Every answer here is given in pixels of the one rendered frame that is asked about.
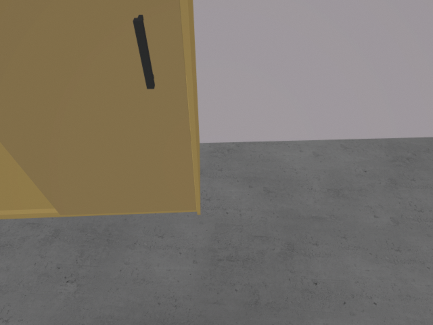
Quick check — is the wardrobe door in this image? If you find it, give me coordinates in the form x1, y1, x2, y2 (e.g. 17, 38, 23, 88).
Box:
0, 142, 54, 211
0, 0, 196, 215

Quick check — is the handle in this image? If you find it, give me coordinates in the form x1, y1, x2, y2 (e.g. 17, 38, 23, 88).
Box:
133, 15, 155, 89

